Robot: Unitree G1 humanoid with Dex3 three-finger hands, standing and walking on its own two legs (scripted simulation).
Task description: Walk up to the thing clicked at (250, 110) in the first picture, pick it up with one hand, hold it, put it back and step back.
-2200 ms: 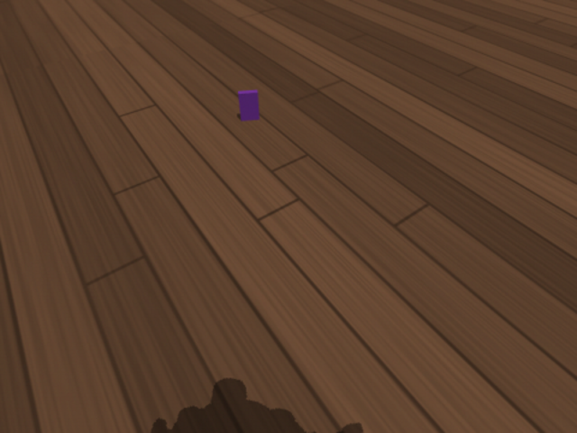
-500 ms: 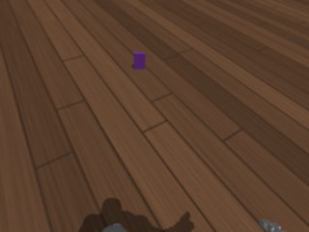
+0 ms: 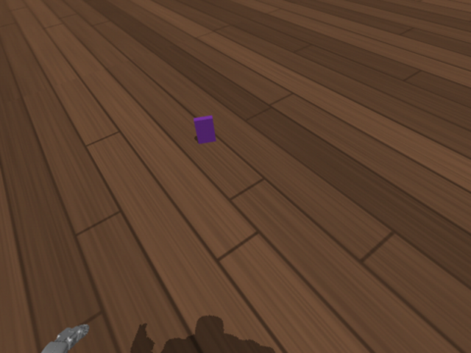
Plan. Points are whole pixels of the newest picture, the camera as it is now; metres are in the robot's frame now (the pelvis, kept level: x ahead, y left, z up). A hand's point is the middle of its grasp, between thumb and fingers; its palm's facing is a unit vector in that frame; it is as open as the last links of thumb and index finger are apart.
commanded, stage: walk up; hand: left
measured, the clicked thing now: (205, 130) +1.51 +0.28 -0.67
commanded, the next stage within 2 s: none
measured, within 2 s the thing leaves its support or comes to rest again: neither
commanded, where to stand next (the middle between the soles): +1.17 +0.03 m, yaw +2 degrees
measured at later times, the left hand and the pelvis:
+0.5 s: hand (114, 280) +0.31 +0.30 -0.15, palm faces -0.03 -0.94 -0.33, open 7.4 cm; pelvis +0.27 +0.03 +0.00, yaw +1 degrees
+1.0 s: hand (165, 173) +0.60 +0.23 -0.10, palm faces +0.02 -0.92 -0.39, open 7.4 cm; pelvis +0.50 -0.04 +0.01, yaw +1 degrees
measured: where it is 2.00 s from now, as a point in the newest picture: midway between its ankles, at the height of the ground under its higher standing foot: (254, 221)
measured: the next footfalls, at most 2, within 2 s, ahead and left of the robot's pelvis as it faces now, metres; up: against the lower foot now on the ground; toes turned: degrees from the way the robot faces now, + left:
left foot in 0.34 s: +0.37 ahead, +0.13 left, +0.00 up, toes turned +6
right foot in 0.84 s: +0.60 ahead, -0.13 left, +0.00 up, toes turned -5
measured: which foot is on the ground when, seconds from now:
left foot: up 0.00-0.32, down 0.34-0.86, up 0.88-1.00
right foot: down 0.00-0.38, up 0.40-0.82, down 0.84-1.00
